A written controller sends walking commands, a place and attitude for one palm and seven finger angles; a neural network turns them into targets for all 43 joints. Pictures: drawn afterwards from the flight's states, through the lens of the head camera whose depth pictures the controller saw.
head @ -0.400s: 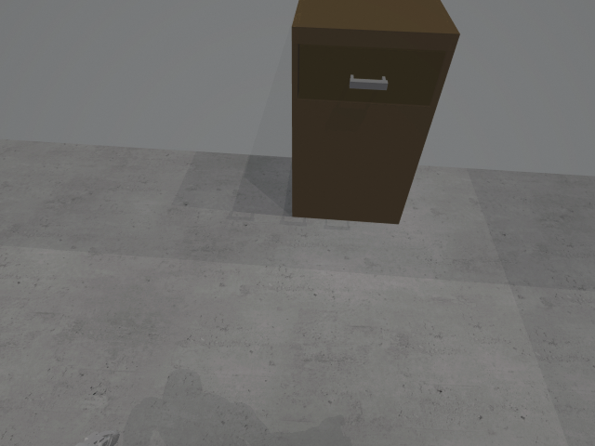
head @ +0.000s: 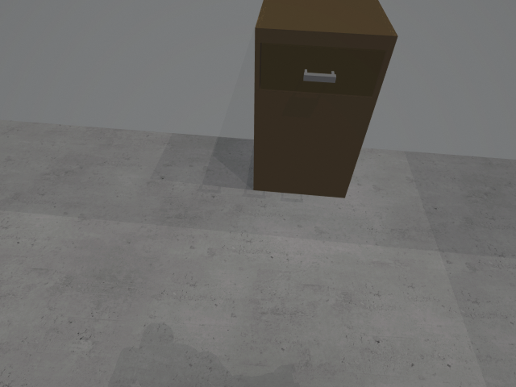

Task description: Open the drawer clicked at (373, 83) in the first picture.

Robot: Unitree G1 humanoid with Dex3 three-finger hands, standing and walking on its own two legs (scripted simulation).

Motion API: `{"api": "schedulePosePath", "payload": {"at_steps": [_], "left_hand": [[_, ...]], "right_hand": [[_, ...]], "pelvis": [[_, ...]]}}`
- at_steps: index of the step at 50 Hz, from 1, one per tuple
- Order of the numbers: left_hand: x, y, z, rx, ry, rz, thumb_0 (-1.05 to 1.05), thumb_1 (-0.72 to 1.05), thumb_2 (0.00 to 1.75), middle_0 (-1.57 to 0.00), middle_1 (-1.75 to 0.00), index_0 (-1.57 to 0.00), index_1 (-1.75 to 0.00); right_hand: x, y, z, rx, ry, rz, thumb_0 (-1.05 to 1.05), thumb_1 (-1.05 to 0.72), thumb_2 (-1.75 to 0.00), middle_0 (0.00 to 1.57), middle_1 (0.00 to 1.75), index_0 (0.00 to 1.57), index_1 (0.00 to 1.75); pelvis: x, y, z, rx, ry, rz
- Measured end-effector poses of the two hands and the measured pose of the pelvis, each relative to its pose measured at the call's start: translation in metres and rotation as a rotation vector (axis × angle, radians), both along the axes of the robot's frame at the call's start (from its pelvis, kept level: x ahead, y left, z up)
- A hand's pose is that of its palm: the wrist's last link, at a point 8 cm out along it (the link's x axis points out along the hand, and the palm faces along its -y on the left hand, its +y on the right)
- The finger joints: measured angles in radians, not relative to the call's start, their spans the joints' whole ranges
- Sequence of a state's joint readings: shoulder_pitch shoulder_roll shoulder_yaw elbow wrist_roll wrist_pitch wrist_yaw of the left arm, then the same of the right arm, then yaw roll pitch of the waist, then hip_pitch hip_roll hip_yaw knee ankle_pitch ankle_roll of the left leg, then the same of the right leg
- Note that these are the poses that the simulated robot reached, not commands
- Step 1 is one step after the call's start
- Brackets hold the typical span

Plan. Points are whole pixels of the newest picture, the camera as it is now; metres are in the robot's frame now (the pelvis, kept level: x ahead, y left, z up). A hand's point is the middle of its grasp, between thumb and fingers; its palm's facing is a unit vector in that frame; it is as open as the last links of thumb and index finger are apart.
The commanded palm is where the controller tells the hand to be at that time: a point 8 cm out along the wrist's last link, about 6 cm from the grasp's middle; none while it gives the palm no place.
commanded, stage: stand and wait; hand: left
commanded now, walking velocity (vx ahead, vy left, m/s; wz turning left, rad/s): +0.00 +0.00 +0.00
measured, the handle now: (319, 75) +1.20 -0.17 -0.07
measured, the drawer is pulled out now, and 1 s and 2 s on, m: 0.00 0.00 0.00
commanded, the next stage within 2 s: look at it before walking up in 0.42 s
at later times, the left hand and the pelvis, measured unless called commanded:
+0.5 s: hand out of the picture +0.06 +0.24 -0.15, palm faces -0.04 -0.94 -0.34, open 7.4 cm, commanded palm none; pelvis -0.01 -0.01 +0.00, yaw +0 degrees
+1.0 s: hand out of the picture +0.07 +0.24 -0.15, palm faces -0.04 -0.94 -0.34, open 7.4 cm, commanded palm none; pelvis +0.00 -0.01 +0.00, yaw +0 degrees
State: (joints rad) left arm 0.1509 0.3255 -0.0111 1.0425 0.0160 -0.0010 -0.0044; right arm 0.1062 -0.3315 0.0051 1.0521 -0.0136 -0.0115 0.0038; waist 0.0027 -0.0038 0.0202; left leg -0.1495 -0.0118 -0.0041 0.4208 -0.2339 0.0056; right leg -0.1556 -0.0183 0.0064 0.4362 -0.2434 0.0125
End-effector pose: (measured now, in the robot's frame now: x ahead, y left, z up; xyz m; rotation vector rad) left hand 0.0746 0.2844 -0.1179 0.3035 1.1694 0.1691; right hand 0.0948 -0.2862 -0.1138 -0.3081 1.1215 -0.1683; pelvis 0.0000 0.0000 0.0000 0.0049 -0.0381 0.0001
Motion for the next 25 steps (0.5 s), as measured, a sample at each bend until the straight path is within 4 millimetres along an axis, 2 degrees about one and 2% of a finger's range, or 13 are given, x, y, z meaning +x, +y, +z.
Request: {"api": "schedulePosePath", "payload": {"at_steps": [6,12,18,25], "left_hand": [[-0.016,0.002,-0.001,0.009,0.043,0.012,0.01,0.9,0.9,-0.2,-0.3,-0.21,-0.3],[-0.024,0.004,0.0,0.018,0.062,0.017,0.01,0.9,0.9,-0.2,-0.3,-0.21,-0.3],[-0.023,0.003,0.002,0.022,0.06,0.011,0.01,0.9,0.9,-0.2,-0.3,-0.21,-0.3],[-0.016,0.0,0.003,0.02,0.041,0.001,0.01,0.9,0.9,-0.2,-0.3,-0.21,-0.3]], "right_hand": [[-0.023,-0.008,-0.003,-0.01,0.06,-0.019,0.01,-0.9,-0.89,0.2,0.3,0.2,0.3],[-0.039,-0.013,-0.005,-0.012,0.098,-0.033,0.01,-0.9,-0.89,0.2,0.3,0.2,0.3],[-0.045,-0.014,-0.007,-0.005,0.106,-0.04,0.01,-0.9,-0.89,0.2,0.3,0.2,0.3],[-0.042,-0.012,-0.007,0.004,0.095,-0.038,0.01,-0.9,-0.89,0.2,0.3,0.2,0.3]], "pelvis": [[-0.004,-0.003,0.001,-0.001,0.0,0.001],[-0.007,-0.005,0.002,-0.001,-0.001,0.001],[-0.009,-0.006,0.002,-0.001,0.0,-0.002],[-0.009,-0.007,0.002,0.001,0.002,-0.005]]}}
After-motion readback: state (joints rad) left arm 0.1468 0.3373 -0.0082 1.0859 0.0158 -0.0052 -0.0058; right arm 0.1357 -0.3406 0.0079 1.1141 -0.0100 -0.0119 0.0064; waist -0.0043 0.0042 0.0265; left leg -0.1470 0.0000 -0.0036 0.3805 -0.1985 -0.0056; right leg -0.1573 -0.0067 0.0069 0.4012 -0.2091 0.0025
